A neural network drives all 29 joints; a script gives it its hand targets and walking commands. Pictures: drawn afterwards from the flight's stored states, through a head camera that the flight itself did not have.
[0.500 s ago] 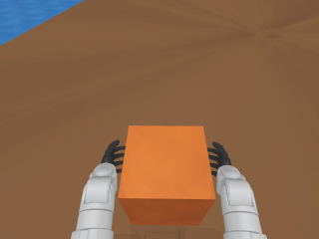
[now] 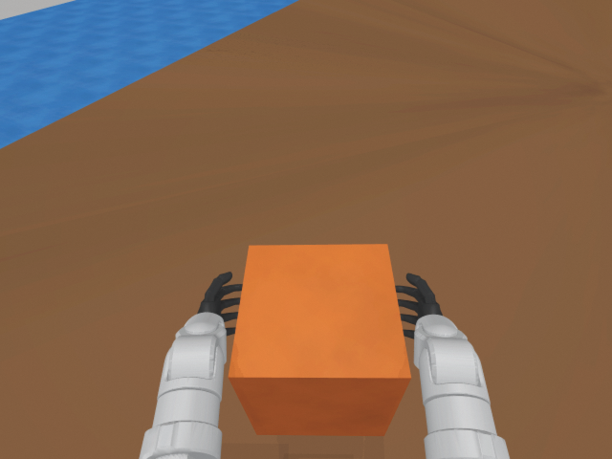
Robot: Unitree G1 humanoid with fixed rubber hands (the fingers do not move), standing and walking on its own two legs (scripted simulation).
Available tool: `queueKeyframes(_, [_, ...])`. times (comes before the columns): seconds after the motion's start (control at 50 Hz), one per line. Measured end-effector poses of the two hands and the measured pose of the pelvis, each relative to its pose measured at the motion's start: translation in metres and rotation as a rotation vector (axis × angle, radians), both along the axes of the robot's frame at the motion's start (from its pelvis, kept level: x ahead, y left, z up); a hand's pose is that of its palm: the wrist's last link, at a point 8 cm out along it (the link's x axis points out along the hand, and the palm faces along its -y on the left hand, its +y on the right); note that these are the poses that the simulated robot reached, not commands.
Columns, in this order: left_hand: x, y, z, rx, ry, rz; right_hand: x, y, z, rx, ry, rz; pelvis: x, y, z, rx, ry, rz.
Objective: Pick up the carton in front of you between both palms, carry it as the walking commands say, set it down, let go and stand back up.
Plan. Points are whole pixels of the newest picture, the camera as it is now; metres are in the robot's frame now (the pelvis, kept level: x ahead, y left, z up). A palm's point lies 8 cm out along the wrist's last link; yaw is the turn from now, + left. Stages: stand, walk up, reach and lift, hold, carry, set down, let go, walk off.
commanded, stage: set down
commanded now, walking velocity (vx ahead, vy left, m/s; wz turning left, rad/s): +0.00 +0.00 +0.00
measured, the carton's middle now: (318, 344) +0.31 +0.00 -0.05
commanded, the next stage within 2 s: none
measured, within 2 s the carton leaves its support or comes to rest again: neither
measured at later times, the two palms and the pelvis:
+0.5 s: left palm (240, 336) +0.35 +0.14 -0.09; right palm (409, 339) +0.35 -0.16 -0.10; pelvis -0.03 -0.01 -0.04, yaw +0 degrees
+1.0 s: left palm (261, 353) +0.40 +0.12 -0.25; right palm (400, 351) +0.41 -0.17 -0.26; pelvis -0.04 +0.00 -0.17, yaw +2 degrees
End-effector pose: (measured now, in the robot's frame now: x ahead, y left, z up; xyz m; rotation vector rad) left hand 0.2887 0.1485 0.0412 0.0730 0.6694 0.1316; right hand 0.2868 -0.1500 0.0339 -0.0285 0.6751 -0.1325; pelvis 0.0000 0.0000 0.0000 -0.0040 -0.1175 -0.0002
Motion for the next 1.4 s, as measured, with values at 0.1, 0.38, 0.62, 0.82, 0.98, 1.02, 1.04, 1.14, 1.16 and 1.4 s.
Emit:
queueKeyframes(0.1, [0.005, -0.010, 0.001, -0.011, 0.003, 0.016, 0.007, -0.009, 0.001, 0.018, 0.003, -0.008, -0.004, -0.013, -0.002, 0.001, 0.003, 0.005])
queueKeyframes(0.38, [0.048, -0.008, -0.061, 0.009, 0.055, 0.023, 0.052, -0.006, -0.062, 0.018, 0.055, -0.011, -0.020, -0.018, -0.023, 0.004, 0.180, 0.014])
queueKeyframes(0.62, [0.074, -0.013, -0.198, -0.032, 0.007, 0.030, 0.074, -0.012, -0.200, 0.018, 0.003, -0.021, -0.035, 0.001, -0.078, 0.022, 0.600, 0.007])
queueKeyframes(0.82, [0.100, -0.017, -0.241, -0.083, -0.013, 0.078, 0.106, -0.016, -0.239, 0.042, -0.017, -0.025, -0.033, 0.007, -0.129, 0.021, 0.785, 0.013])
queueKeyframes(0.98, [0.112, -0.024, -0.285, -0.068, 0.020, 0.069, 0.120, -0.023, -0.283, 0.026, 0.016, -0.013, -0.035, 0.003, -0.164, 0.028, 0.875, 0.020])
queueKeyframes(1.02, [0.115, -0.025, -0.298, -0.064, 0.019, 0.067, 0.123, -0.025, -0.296, 0.025, 0.015, -0.010, -0.037, 0.002, -0.174, 0.031, 0.896, 0.023])
queueKeyframes(1.04, [0.117, -0.026, -0.304, -0.063, 0.018, 0.066, 0.125, -0.026, -0.303, 0.025, 0.014, -0.009, -0.038, 0.001, -0.179, 0.033, 0.905, 0.024])
queueKeyframes(1.14, [0.125, -0.030, -0.338, -0.057, 0.012, 0.065, 0.133, -0.030, -0.338, 0.026, 0.009, -0.006, -0.046, -0.004, -0.207, 0.041, 0.936, 0.030])
queueKeyframes(1.16, [0.127, -0.031, -0.345, -0.057, 0.011, 0.065, 0.134, -0.030, -0.345, 0.027, 0.008, -0.004, -0.048, -0.005, -0.213, 0.043, 0.939, 0.031])
queueKeyframes(1.4, [0.146, -0.038, -0.416, -0.044, 0.018, 0.059, 0.152, -0.038, -0.420, 0.024, 0.016, -0.001, -0.067, -0.011, -0.274, 0.062, 0.945, 0.044])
